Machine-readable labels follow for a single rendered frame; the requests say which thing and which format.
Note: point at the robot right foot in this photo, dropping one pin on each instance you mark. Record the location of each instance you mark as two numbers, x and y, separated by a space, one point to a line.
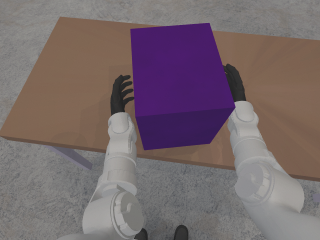
181 233

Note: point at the right robot upper arm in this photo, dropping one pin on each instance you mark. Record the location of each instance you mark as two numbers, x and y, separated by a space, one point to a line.
273 200

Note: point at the robot left forearm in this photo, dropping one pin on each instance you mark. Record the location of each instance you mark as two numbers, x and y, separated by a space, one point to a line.
120 159

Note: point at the robot left foot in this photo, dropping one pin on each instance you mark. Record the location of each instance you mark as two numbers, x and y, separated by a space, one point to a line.
142 235

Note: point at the robot right forearm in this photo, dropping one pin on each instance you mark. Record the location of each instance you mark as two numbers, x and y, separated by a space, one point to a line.
246 141

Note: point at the table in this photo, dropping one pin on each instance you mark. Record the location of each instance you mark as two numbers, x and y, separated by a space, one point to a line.
65 103

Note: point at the robot foot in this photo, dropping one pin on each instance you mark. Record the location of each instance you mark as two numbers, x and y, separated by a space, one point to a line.
142 235
181 233

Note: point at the left robot hand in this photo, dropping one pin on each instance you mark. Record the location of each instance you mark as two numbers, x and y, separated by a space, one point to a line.
117 104

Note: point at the carton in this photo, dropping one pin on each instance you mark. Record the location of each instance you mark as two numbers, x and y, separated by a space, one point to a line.
181 92

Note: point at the right robot hand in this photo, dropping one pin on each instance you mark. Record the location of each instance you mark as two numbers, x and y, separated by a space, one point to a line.
235 83

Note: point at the left robot upper arm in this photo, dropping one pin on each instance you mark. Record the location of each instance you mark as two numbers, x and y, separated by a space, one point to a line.
117 216

